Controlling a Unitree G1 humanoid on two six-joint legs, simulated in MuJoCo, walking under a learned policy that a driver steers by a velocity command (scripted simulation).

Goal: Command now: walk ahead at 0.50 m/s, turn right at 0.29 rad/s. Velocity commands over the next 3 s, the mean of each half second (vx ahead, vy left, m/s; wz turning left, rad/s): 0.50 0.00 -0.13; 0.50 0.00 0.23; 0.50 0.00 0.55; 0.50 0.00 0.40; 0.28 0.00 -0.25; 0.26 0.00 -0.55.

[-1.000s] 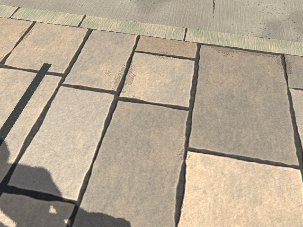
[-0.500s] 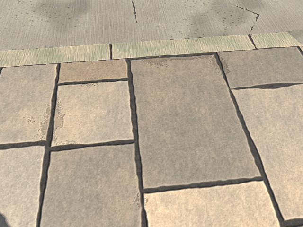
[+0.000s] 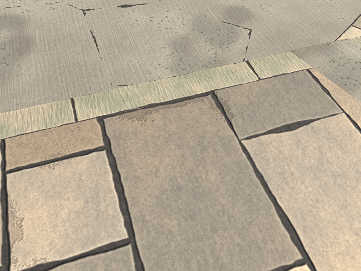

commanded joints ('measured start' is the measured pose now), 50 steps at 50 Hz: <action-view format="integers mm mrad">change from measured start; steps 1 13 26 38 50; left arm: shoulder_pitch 20 -345 -98 62 -18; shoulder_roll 52 -4 28 41 85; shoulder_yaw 3 -49 -16 -15 -7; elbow -59 -173 -54 51 -36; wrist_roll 19 11 -5 -3 0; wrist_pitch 4 5 -32 -60 -51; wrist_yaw -18 -45 -1 11 8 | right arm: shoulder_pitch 111 294 252 -65 274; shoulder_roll -83 -128 -65 -23 -247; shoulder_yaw -23 -35 -27 -10 -99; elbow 5 122 104 14 70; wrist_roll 8 27 8 12 31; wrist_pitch -17 -34 13 37 41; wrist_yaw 1 15 19 42 14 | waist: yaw -37 -94 -60 -18 -159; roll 114 119 -62 -28 116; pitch -42 8 -43 51 -291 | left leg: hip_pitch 227 243 -206 -304 655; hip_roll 261 215 121 91 358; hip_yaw -333 -91 -66 -21 -722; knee -308 -371 578 233 -221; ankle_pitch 27 277 -135 182 -12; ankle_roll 133 134 19 -6 389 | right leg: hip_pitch -249 -232 193 248 -434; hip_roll -103 -146 -326 -300 -84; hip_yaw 22 -150 140 -137 -51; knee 34 -466 -926 -1016 360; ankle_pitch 68 310 307 519 -65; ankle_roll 17 66 -104 -80 54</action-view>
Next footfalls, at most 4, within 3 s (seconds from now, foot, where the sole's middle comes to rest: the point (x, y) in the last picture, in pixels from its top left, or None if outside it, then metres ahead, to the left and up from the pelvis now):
0.38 right None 0.34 -0.12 -0.77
0.94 left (179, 226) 0.63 0.05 -0.77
1.48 right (201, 156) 0.97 -0.03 -0.77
1.98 left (132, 141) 1.03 0.29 -0.77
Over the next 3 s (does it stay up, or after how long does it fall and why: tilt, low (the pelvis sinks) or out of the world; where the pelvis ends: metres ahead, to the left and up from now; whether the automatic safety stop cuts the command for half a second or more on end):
stays up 1.18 0.31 0.01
